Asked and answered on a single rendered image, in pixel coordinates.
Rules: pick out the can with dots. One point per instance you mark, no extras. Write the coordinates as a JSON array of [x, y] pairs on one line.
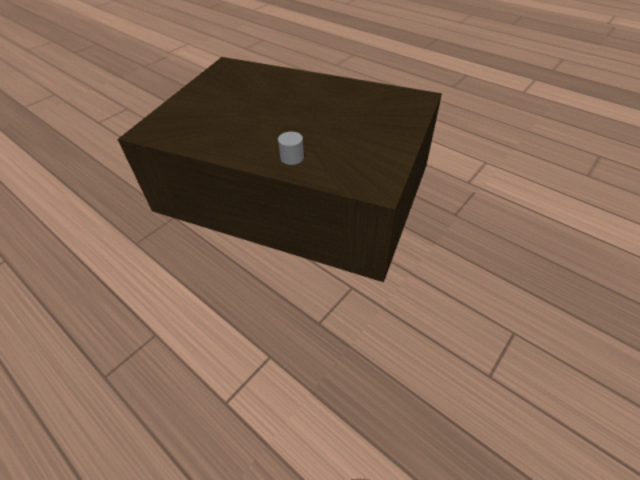
[[291, 148]]

